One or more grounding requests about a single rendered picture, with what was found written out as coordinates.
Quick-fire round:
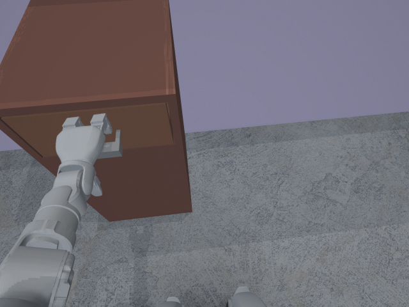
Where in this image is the drawer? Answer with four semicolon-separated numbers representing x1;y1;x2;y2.
1;102;174;157

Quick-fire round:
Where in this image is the right robot shin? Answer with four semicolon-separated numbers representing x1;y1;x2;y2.
233;287;249;296

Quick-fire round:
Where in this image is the handle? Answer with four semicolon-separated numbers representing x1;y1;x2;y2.
97;130;123;159

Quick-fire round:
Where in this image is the robot right thigh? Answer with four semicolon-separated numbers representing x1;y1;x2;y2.
228;292;267;307

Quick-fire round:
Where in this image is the robot left forearm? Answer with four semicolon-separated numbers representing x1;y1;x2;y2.
0;160;95;279

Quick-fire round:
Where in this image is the robot left upper arm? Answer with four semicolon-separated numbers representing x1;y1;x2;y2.
0;246;75;307

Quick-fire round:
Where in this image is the cabinet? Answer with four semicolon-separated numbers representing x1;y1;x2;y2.
0;0;192;222

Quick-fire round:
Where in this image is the robot left hand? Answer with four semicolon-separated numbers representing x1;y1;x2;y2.
56;113;112;196

